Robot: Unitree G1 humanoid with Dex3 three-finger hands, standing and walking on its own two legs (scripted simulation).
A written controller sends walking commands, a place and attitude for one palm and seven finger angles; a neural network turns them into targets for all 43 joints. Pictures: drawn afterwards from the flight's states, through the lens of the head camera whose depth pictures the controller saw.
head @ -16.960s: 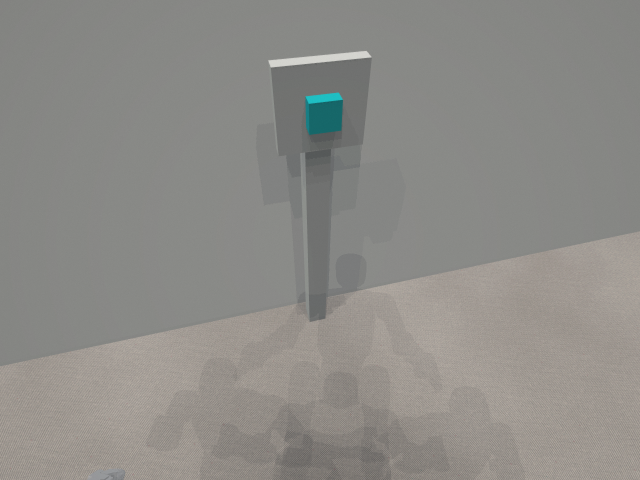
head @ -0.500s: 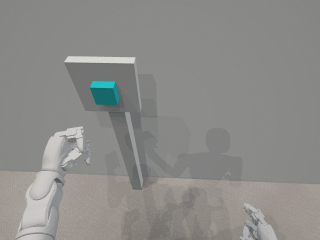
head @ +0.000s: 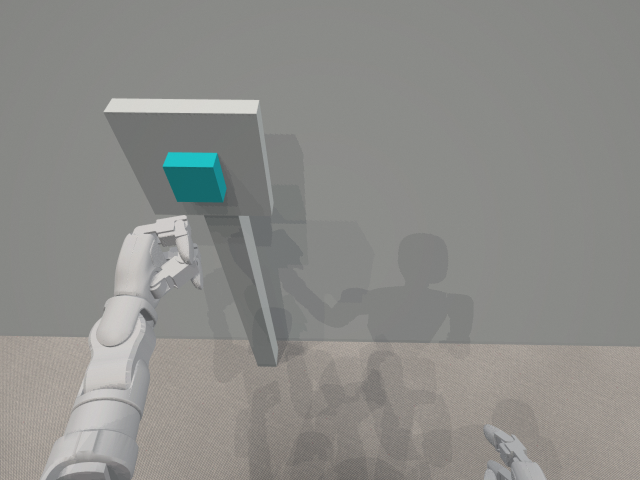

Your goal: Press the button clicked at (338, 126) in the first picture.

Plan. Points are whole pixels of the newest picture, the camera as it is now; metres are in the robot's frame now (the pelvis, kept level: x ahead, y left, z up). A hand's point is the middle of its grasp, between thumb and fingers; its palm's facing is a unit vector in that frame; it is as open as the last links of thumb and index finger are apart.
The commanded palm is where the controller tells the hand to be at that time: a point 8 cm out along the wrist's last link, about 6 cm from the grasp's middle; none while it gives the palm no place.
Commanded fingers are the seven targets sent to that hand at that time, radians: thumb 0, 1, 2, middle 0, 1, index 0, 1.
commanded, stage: aim a knuckle at the button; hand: left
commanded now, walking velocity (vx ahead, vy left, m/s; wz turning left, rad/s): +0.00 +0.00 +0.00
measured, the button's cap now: (197, 176) +0.48 +0.19 +0.10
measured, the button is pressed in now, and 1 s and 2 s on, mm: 0 0 13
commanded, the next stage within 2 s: press the button with the knuckle in 0.88 s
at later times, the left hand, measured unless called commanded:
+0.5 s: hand (209, 252) +0.38 +0.16 +0.07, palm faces +0.02 -1.00 -0.03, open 3.1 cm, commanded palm +0.35 +0.21 +0.07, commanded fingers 0.00 0.90 0.90 -1.30 -1.50 -1.30 -1.50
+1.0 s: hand (207, 250) +0.38 +0.17 +0.07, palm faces +0.02 -1.00 -0.02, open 3.1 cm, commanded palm +0.36 +0.22 +0.07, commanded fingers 0.00 0.90 0.90 -1.30 -1.50 -1.30 -1.50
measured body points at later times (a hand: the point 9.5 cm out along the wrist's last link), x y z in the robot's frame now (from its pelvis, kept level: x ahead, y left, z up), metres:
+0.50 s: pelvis +0.00 +0.01 +0.00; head +0.05 +0.00 +0.45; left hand +0.37 +0.22 +0.07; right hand +0.10 -0.24 -0.12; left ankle -0.01 +0.11 -0.72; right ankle +0.02 -0.10 -0.72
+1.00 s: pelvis +0.00 +0.00 +0.00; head +0.05 +0.00 +0.44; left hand +0.38 +0.22 +0.07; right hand +0.11 -0.25 -0.11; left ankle -0.01 +0.11 -0.72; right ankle +0.02 -0.10 -0.72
